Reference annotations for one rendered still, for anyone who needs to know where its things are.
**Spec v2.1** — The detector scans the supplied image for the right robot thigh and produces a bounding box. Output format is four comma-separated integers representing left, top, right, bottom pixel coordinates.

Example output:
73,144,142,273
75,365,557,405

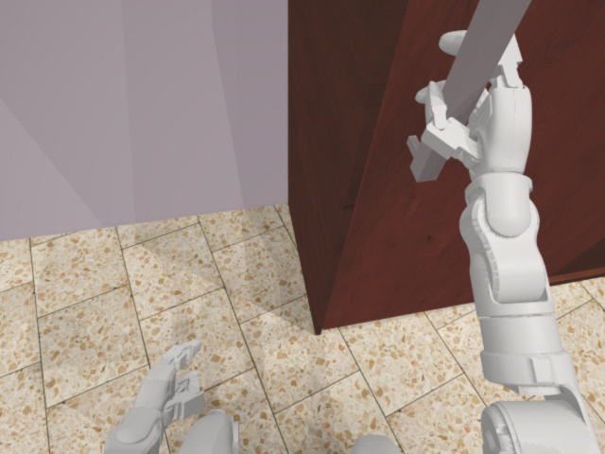
351,435,402,454

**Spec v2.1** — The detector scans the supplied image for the robot thigh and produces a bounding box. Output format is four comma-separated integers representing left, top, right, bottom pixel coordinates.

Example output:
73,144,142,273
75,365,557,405
351,435,402,454
178,414,240,454

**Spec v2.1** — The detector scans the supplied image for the right robot upper arm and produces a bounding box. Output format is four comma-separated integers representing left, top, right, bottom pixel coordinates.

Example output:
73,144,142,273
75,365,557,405
481,400,597,454

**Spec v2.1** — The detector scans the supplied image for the left robot thigh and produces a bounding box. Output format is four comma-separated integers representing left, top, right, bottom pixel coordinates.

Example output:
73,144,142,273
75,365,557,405
178,414,240,454

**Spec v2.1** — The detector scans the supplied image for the wardrobe door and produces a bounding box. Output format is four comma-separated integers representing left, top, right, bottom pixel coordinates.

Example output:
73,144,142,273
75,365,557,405
322,0,605,330
548,237,605,277

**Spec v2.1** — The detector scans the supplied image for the left robot hand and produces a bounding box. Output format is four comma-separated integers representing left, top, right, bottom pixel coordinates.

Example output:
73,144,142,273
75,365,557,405
133,340,204,430

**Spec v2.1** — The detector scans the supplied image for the robot right forearm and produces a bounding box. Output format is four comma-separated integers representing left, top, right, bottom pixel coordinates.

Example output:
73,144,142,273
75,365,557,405
459,172,602,454

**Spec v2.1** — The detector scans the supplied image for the right robot hand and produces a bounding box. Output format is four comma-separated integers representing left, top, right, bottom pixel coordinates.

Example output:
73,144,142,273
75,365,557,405
415,30,532,182

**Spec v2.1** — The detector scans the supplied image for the robot left forearm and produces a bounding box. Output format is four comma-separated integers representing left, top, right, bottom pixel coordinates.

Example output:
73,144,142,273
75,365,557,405
104,406,164,454

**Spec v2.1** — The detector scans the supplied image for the handle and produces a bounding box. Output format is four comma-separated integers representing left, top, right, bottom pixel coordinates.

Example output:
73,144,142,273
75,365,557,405
406,0,531,183

